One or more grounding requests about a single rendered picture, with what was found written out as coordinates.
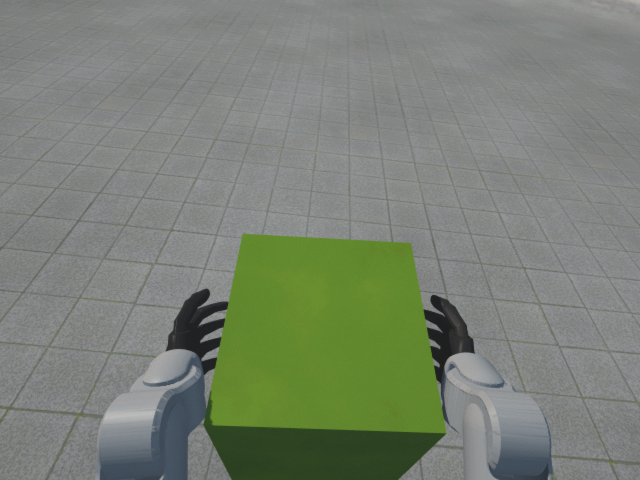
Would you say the left robot forearm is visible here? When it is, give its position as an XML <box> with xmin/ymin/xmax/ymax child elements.
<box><xmin>95</xmin><ymin>349</ymin><xmax>207</xmax><ymax>480</ymax></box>

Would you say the right robot hand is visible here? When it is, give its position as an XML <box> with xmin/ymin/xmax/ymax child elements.
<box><xmin>423</xmin><ymin>295</ymin><xmax>475</xmax><ymax>383</ymax></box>

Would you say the carton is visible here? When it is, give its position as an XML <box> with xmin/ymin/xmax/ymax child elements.
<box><xmin>203</xmin><ymin>234</ymin><xmax>447</xmax><ymax>480</ymax></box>

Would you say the left robot hand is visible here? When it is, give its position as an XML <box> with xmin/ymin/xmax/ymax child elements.
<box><xmin>165</xmin><ymin>289</ymin><xmax>228</xmax><ymax>375</ymax></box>

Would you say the right robot forearm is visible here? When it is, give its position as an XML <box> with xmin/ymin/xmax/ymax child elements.
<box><xmin>441</xmin><ymin>352</ymin><xmax>553</xmax><ymax>480</ymax></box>

